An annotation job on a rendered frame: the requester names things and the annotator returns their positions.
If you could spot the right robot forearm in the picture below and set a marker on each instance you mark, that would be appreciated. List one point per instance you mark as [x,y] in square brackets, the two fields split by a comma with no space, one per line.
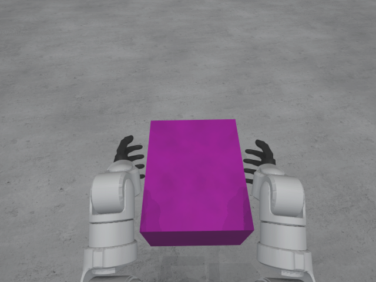
[282,246]

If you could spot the right robot hand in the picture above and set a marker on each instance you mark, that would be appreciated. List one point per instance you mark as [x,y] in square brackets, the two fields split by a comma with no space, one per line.
[266,157]

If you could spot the carton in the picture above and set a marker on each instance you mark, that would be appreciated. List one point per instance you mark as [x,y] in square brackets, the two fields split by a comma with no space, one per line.
[195,191]

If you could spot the left robot forearm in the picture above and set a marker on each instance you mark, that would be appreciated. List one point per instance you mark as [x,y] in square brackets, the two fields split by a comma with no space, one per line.
[112,244]

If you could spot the left robot hand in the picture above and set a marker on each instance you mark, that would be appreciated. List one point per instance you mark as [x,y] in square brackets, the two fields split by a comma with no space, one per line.
[123,151]

